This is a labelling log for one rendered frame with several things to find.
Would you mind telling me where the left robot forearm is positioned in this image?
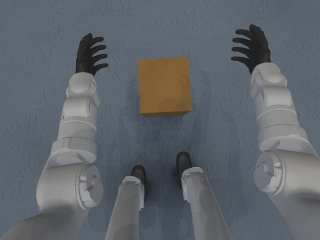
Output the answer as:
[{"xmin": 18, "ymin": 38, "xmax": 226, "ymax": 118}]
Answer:
[{"xmin": 36, "ymin": 72, "xmax": 101, "ymax": 206}]

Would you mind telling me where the robot left hand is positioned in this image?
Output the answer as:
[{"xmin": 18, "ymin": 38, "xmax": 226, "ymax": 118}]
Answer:
[{"xmin": 75, "ymin": 33, "xmax": 109, "ymax": 76}]

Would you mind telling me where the robot right foot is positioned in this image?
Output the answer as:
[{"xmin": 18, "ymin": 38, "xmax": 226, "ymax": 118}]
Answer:
[{"xmin": 176, "ymin": 151, "xmax": 192, "ymax": 191}]

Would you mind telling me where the robot right shin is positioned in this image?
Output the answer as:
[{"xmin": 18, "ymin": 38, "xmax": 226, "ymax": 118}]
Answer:
[{"xmin": 182, "ymin": 167, "xmax": 208, "ymax": 180}]

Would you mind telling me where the robot left upper arm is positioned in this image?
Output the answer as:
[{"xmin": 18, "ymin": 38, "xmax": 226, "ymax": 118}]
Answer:
[{"xmin": 0, "ymin": 162, "xmax": 104, "ymax": 240}]

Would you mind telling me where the robot right upper arm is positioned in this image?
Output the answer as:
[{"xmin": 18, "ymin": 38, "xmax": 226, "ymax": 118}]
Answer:
[{"xmin": 253, "ymin": 148, "xmax": 320, "ymax": 240}]

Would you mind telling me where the robot right hand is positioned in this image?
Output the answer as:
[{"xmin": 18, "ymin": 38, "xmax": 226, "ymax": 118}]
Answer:
[{"xmin": 231, "ymin": 24, "xmax": 271, "ymax": 74}]

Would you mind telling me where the carton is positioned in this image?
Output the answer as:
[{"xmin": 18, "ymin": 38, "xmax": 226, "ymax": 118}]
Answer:
[{"xmin": 137, "ymin": 57, "xmax": 192, "ymax": 117}]

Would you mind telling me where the right robot forearm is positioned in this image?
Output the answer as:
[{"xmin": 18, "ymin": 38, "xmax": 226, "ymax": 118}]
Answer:
[{"xmin": 249, "ymin": 62, "xmax": 320, "ymax": 159}]

